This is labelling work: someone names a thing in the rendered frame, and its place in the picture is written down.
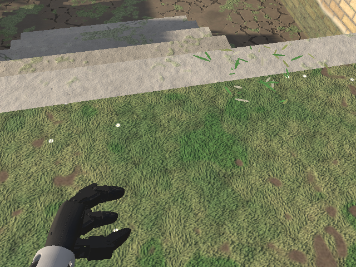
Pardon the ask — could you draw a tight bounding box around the left robot forearm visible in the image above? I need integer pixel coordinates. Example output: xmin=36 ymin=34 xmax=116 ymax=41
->
xmin=29 ymin=245 xmax=75 ymax=267

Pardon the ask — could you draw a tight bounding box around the robot left hand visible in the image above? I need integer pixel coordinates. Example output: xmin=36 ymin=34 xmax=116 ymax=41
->
xmin=45 ymin=183 xmax=131 ymax=261

